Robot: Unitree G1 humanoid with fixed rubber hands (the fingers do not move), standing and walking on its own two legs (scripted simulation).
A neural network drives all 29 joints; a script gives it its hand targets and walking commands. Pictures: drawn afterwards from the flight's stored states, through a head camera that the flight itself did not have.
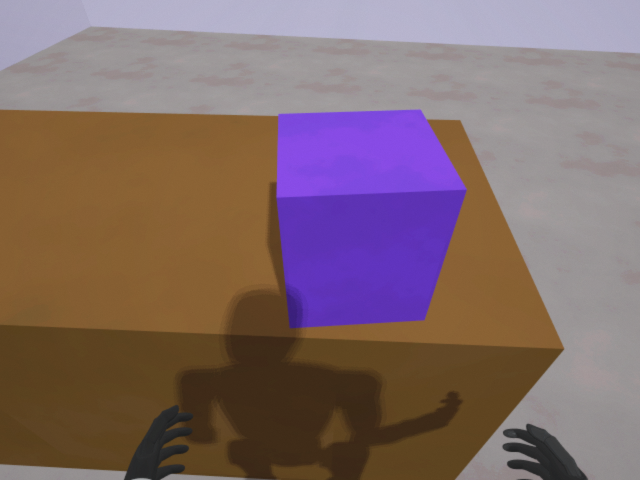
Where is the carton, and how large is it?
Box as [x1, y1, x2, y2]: [276, 109, 466, 327]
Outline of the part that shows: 420,109 278,114 276,197 290,327 424,319 466,189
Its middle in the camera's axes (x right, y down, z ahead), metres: +0.05 -0.03 +0.58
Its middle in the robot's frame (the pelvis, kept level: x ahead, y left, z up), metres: +0.47 -0.03 +0.10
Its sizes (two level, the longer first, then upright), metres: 0.210 0.200 0.250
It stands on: a pedestal, 0.76 m high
